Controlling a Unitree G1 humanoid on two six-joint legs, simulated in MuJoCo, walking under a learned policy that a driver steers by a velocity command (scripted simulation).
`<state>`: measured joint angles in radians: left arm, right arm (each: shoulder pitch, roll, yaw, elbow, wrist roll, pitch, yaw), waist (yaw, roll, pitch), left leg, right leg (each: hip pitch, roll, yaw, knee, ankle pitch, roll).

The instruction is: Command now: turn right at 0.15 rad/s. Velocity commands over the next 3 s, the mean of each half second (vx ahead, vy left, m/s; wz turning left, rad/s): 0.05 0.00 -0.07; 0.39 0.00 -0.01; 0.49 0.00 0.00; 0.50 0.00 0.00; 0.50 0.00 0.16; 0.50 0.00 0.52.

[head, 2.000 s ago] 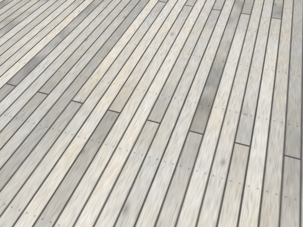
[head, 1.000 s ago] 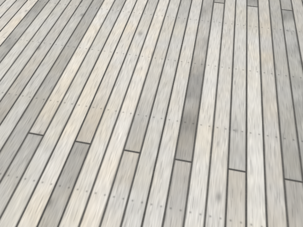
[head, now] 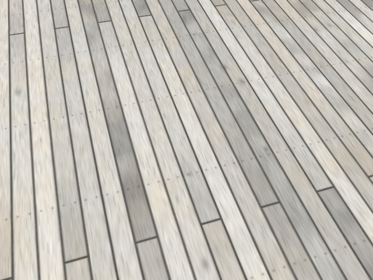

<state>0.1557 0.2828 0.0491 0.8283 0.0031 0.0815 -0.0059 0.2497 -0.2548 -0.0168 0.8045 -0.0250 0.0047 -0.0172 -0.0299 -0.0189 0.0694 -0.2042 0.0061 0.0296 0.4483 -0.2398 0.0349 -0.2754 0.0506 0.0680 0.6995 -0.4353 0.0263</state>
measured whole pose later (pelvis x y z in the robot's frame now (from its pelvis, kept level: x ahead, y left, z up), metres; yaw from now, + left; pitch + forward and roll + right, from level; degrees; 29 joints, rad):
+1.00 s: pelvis +0.20 +0.03 -0.01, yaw +0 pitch +1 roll +0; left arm 0.04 0.23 0.02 0.92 0.03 -0.03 -0.04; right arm 0.50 -0.16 0.00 1.08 -0.02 -0.09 0.00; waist -0.05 -0.03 0.04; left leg 0.14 -0.07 0.04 0.15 -0.30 0.08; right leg -0.62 -0.05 -0.09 0.74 -0.09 -0.05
